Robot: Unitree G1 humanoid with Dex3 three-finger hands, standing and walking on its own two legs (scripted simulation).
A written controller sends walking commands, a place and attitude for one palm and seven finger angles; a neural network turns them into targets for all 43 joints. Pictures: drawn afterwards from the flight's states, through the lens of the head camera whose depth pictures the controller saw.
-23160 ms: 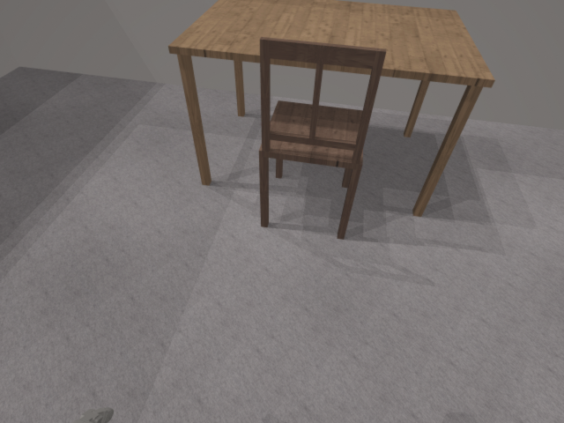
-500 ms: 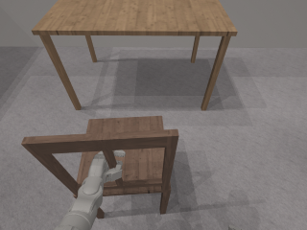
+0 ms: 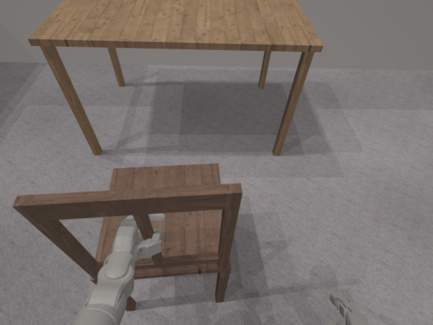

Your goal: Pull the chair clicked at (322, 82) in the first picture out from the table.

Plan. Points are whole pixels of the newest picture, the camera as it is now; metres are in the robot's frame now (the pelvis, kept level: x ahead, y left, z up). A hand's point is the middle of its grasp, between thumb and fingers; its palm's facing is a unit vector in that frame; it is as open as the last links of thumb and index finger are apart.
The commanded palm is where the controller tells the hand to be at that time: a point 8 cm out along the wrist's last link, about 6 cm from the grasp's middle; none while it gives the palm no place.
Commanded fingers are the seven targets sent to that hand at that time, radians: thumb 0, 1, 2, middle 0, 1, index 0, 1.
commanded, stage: open the thumb and straighten the fingers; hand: left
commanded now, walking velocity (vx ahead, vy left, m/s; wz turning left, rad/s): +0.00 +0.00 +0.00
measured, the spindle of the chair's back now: (150, 239) +0.31 +0.15 -0.10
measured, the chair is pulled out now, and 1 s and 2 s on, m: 0.61 0.61 0.61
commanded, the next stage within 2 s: draw the fingers out of the gap in 0.66 s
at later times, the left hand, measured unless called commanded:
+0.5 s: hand (154, 230) +0.32 +0.13 -0.06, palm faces -0.02 -0.99 -0.13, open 15.5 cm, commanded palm +0.29 +0.19 -0.03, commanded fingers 0.00 -0.55 0.20 0.00 0.00 0.00 0.00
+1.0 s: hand (140, 245) +0.28 +0.16 -0.05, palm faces +0.02 -0.99 -0.16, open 17.5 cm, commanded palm +0.25 +0.20 -0.03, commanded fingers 0.00 -0.55 0.20 0.00 0.00 0.00 0.00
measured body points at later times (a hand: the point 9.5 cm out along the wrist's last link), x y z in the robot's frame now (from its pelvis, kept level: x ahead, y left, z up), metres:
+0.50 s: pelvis +0.01 +0.01 -0.02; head +0.06 -0.01 +0.42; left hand +0.31 +0.19 -0.05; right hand +0.12 -0.25 -0.14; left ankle -0.02 +0.13 -0.74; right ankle +0.02 -0.13 -0.74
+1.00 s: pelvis +0.02 +0.00 -0.03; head +0.06 -0.01 +0.42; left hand +0.28 +0.21 -0.04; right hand +0.17 -0.25 -0.12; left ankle -0.02 +0.13 -0.74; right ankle +0.02 -0.13 -0.74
